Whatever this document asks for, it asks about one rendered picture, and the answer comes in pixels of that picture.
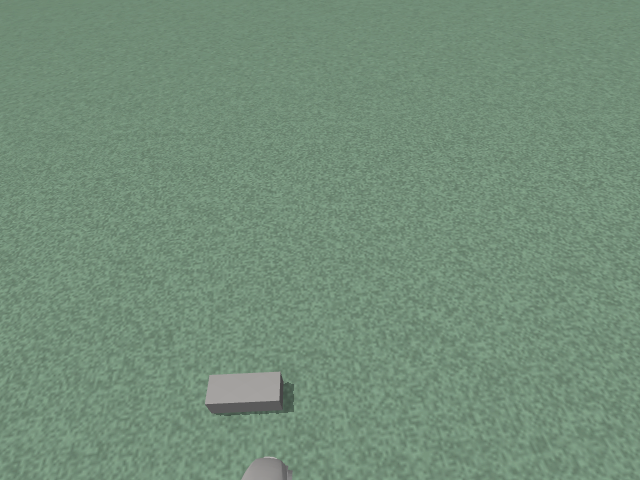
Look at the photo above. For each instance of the carton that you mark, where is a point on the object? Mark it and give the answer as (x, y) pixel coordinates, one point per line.
(245, 392)

